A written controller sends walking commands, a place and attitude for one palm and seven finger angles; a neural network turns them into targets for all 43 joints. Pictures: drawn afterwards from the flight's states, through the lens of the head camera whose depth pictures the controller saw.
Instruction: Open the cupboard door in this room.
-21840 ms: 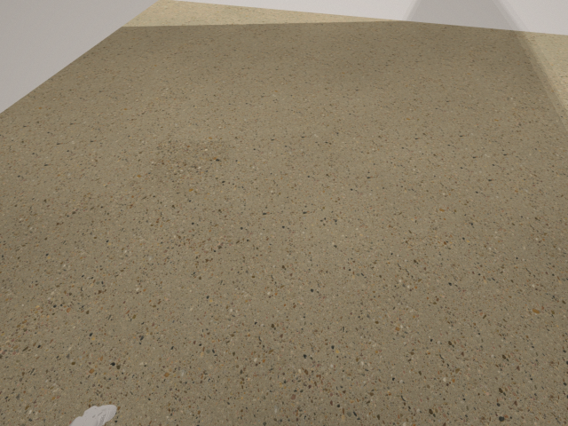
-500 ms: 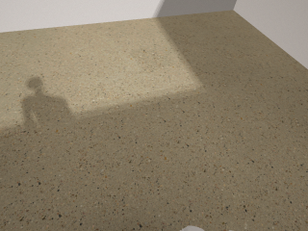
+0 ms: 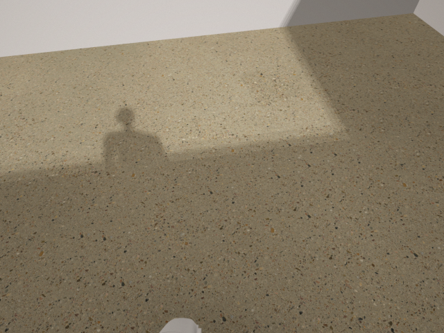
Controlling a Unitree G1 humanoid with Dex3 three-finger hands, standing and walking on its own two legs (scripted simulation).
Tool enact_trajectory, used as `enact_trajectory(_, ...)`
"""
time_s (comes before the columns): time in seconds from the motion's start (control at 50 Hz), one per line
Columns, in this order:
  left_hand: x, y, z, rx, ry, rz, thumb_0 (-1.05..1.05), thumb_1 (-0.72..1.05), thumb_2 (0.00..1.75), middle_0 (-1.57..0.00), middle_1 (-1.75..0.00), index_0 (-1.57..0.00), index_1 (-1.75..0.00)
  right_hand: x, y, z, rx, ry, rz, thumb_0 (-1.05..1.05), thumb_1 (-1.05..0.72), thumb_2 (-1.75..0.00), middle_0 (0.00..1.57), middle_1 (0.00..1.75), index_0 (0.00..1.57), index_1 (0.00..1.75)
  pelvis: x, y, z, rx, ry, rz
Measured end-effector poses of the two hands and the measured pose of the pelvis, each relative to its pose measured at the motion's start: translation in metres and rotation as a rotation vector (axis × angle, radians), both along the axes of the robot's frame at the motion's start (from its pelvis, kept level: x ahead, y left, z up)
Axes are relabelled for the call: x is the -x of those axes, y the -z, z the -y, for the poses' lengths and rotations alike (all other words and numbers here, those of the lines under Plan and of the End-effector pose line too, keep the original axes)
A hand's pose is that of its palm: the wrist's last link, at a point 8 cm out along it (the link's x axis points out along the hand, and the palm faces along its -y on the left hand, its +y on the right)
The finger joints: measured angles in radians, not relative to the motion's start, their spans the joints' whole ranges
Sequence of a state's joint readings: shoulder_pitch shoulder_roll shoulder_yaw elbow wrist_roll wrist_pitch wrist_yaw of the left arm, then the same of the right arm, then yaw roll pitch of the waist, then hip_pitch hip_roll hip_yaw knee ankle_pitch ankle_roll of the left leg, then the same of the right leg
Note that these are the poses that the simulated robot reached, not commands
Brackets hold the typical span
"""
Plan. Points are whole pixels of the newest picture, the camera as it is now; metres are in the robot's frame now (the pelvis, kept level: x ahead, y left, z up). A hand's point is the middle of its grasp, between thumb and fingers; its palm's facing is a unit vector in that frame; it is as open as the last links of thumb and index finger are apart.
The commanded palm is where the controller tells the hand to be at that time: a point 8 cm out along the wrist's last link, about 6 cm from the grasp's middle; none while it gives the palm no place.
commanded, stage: turn or walk to find it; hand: left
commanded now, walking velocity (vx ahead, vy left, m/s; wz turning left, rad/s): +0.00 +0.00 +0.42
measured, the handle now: out of the picture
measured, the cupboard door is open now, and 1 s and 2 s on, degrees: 0 0 0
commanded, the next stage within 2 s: none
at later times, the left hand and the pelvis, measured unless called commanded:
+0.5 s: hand out of the picture +0.00 +0.27 -0.17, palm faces +0.24 -0.94 -0.23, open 7.4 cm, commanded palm none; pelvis -0.02 +0.05 +0.00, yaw +12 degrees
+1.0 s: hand out of the picture -0.07 +0.20 -0.16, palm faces +0.43 -0.87 -0.25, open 7.4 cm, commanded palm none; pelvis -0.04 +0.00 +0.00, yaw +26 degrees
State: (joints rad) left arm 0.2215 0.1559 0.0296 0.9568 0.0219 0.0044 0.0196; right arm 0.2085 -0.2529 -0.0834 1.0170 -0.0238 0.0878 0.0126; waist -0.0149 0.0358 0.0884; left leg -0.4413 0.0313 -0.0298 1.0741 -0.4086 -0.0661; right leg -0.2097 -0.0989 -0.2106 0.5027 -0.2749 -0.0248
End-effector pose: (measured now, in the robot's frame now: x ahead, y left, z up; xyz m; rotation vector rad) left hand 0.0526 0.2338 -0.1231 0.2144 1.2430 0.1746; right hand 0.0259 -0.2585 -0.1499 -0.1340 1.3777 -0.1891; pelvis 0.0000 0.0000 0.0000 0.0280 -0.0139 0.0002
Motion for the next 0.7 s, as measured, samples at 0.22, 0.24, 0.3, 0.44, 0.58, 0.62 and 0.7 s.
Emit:
enact_trajectory(0.22, 0.082, 0.039, -0.062, 0.038, -0.179, -0.124, 0.0, 0.9, 0.9, -0.2, -0.3, -0.2, -0.3, -0.069, -0.015, -0.055, 0.066, -0.198, 0.142, 0.01, -0.91, -0.89, 0.2, 0.3, 0.2, 0.3, 0.013, 0.015, -0.041, 0.03, -0.101, -0.001)
enact_trajectory(0.24, 0.087, 0.039, -0.067, 0.036, -0.188, -0.137, 0.0, 0.9, 0.9, -0.2, -0.3, -0.2, -0.3, -0.073, -0.019, -0.061, 0.068, -0.211, 0.158, 0.01, -0.91, -0.89, 0.2, 0.3, 0.2, 0.3, 0.014, 0.013, -0.044, 0.034, -0.105, 0.002)
enact_trajectory(0.3, 0.09, 0.032, -0.078, 0.039, -0.213, -0.137, 0.0, 0.9, 0.9, -0.2, -0.3, -0.2, -0.3, -0.079, -0.028, -0.076, 0.073, -0.241, 0.179, 0.01, -0.91, -0.89, 0.2, 0.3, 0.2, 0.3, 0.017, 0.006, -0.051, 0.053, -0.132, 0.003)
enact_trajectory(0.44, 0.077, 0.018, -0.088, 0.033, -0.235, -0.041, 0.0, 0.9, 0.9, -0.2, -0.3, -0.2, -0.3, -0.078, -0.034, -0.094, 0.047, -0.279, 0.178, 0.01, -0.9, -0.89, 0.2, 0.3, 0.2, 0.3, 0.021, -0.004, -0.057, 0.062, -0.184, -0.002)
enact_trajectory(0.58, 0.055, 0.009, -0.076, 0.017, -0.238, 0.038, 0.0, 0.9, 0.9, -0.2, -0.3, -0.2, -0.3, -0.06, -0.023, -0.082, 0.019, -0.28, 0.128, 0.01, -0.9, -0.89, 0.2, 0.3, 0.2, 0.3, 0.026, -0.003, -0.045, 0.052, -0.241, -0.008)
enact_trajectory(0.62, 0.049, 0.006, -0.068, 0.01, -0.24, 0.062, 0.0, 0.9, 0.9, -0.2, -0.3, -0.2, -0.3, -0.054, -0.017, -0.074, 0.012, -0.28, 0.104, 0.01, -0.9, -0.89, 0.2, 0.3, 0.2, 0.3, 0.027, -0.001, -0.037, 0.047, -0.26, -0.011)
enact_trajectory(0.7, 0.047, 0.003, -0.049, -0.018, -0.254, 0.113, 0.0, 0.9, 0.9, -0.2, -0.3, -0.2, -0.3, -0.046, 0.001, -0.052, -0.01, -0.287, 0.061, 0.01, -0.9, -0.89, 0.2, 0.3, 0.2, 0.3, 0.027, 0.008, -0.018, 0.021, -0.299, -0.022)
